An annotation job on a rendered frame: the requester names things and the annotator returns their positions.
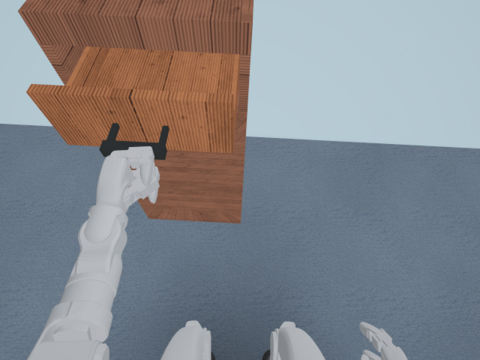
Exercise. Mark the robot left forearm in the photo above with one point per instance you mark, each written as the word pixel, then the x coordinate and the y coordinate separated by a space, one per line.
pixel 84 312

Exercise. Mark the cabinet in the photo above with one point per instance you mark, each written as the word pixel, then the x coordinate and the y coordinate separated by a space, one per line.
pixel 194 185

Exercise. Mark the robot right hand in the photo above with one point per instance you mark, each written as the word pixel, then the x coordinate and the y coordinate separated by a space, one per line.
pixel 382 342

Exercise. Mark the drawer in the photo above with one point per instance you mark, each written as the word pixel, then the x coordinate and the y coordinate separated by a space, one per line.
pixel 194 93

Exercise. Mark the robot left shin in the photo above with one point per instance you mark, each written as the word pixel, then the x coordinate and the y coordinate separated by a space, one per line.
pixel 192 323

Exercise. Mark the right robot thigh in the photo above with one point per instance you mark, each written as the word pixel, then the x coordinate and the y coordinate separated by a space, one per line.
pixel 290 343

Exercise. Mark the handle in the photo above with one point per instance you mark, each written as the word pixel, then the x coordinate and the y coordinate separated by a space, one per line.
pixel 110 144

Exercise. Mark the robot left hand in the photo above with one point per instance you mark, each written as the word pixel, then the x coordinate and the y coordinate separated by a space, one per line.
pixel 116 176

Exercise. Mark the robot left upper arm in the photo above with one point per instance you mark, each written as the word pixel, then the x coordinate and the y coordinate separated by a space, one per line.
pixel 72 350

